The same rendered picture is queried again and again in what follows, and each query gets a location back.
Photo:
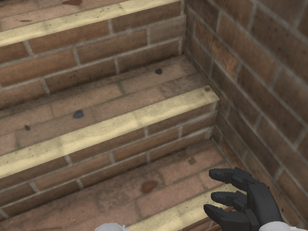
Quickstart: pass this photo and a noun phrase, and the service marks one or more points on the robot right forearm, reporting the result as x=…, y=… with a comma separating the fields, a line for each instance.
x=275, y=226

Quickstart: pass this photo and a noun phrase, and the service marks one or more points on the right robot hand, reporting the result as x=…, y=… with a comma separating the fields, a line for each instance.
x=255, y=208

